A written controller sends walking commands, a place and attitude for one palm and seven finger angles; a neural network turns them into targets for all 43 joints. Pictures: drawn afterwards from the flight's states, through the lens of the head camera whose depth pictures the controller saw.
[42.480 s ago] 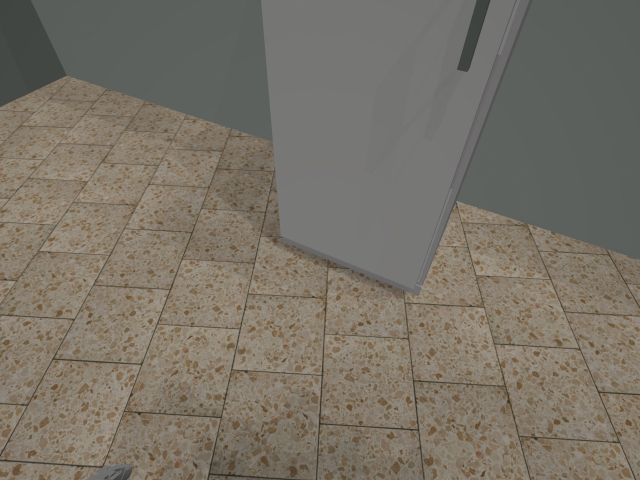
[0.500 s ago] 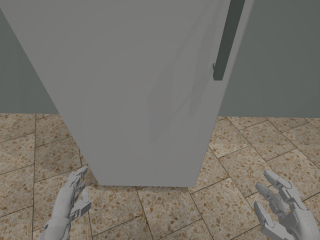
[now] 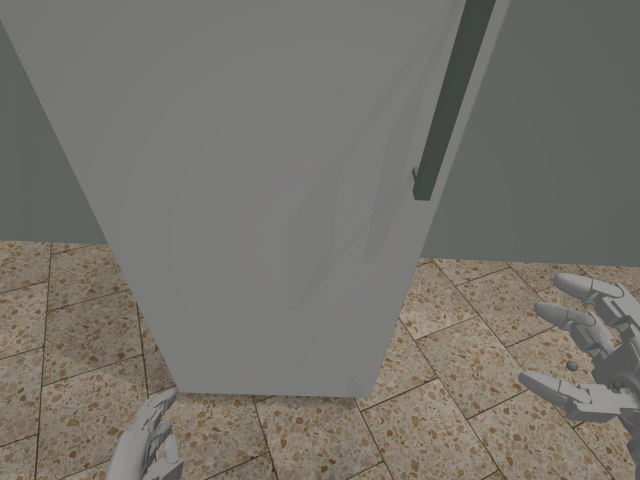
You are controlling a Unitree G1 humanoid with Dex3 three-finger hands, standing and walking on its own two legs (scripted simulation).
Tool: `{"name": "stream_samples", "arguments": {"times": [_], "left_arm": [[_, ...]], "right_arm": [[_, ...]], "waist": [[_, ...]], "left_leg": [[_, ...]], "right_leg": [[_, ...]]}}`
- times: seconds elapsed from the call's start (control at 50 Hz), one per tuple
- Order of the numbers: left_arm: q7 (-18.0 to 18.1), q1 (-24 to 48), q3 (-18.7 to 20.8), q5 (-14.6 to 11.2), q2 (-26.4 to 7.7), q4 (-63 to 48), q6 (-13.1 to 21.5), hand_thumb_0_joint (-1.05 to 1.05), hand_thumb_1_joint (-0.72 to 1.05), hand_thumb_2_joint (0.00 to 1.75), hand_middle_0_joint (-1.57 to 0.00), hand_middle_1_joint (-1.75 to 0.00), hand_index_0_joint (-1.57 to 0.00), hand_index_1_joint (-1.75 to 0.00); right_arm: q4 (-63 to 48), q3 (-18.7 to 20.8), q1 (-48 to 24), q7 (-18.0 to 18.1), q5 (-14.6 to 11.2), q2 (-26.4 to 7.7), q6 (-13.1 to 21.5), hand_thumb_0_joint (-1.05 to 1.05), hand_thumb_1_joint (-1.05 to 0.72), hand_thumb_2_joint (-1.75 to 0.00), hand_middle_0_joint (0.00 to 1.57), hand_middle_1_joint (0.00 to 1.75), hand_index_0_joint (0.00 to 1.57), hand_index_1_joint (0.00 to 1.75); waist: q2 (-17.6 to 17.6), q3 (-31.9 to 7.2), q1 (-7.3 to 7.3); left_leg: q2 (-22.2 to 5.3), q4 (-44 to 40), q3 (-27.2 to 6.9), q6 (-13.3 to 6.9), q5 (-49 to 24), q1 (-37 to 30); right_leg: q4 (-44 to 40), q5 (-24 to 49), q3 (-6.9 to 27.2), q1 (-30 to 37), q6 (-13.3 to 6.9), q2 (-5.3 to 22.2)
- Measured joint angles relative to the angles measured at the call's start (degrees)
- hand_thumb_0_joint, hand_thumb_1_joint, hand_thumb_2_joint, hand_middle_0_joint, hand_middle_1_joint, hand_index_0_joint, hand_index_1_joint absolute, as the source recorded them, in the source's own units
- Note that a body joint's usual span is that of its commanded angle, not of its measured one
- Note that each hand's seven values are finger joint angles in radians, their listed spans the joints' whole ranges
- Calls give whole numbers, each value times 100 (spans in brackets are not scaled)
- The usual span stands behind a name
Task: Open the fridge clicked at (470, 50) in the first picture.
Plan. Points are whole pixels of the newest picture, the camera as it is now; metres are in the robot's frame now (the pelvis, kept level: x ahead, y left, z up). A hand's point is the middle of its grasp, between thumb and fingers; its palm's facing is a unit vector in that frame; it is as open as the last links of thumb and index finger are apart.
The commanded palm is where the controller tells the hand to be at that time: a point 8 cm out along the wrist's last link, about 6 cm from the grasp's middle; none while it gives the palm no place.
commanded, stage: raise the hand to about handle height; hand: right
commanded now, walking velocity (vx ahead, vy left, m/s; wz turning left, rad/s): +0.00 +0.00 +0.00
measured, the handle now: (442, 103) +0.48 -0.12 +0.27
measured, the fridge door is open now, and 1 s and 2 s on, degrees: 0 0 0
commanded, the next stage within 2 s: move the hooked fingers beside the handle in 1.18 s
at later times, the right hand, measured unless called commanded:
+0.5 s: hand out of the picture +0.24 -0.27 +0.24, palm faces +0.10 +0.99 -0.14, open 13.8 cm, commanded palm +0.21 -0.31 +0.26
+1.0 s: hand out of the picture +0.27 -0.28 +0.28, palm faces +0.07 +0.99 -0.14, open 14.0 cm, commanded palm +0.23 -0.32 +0.29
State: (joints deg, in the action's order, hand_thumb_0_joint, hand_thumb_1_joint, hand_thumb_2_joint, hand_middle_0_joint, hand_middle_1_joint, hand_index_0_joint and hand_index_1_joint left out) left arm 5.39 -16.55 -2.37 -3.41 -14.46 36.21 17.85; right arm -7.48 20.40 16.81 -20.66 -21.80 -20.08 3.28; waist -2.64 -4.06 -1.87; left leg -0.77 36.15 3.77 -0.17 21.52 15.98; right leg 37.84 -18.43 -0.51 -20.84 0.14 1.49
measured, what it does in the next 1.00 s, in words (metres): stands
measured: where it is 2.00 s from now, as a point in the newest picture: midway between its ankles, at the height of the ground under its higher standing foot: outside the picture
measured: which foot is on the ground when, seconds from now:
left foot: down 0.00-1.00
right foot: down 0.00-1.00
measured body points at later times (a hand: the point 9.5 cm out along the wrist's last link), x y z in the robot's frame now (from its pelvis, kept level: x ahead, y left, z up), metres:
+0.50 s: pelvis -0.01 +0.01 +0.01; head -0.05 +0.03 +0.46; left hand +0.21 +0.21 -0.04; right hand +0.23 -0.32 +0.25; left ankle -0.03 +0.11 -0.72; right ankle +0.01 -0.12 -0.72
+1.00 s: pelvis +0.00 +0.00 +0.01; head -0.04 +0.02 +0.46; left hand +0.20 +0.22 -0.04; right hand +0.26 -0.33 +0.28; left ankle -0.03 +0.11 -0.72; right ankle +0.01 -0.12 -0.72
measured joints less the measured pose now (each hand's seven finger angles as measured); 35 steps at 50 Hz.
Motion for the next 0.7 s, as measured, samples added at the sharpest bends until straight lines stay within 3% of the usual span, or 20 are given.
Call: {"name": "stream_samples", "arguments": {"times": [0.22,0.4,0.7], "left_arm": [[140,349,-60,-86,-87,-25,31,1,90,90,-20,-30,-21,-30],[103,584,-265,-152,7,-83,-187,1,90,90,-20,-30,-21,-30],[53,615,-353,-274,-140,52,-509,1,90,90,-20,-30,-21,-30]], "right_arm": [[-45,312,-966,-74,47,-353,-831,0,23,-41,29,103,28,103],[158,542,-1845,-220,100,-688,-1683,-1,42,-33,30,115,30,115],[1061,864,-3428,-569,278,-1395,-2635,-1,50,-30,31,120,30,120]], "waist": [[37,151,-156],[-66,190,-236],[-133,193,-224]], "left_leg": [[-18,-504,53,-8,-221,-647],[-27,-771,98,-22,-372,-905],[-36,-853,119,-33,-438,-967]], "right_leg": [[-506,238,42,630,5,-42],[-816,429,82,892,16,-65],[-948,531,102,970,22,-80]]}}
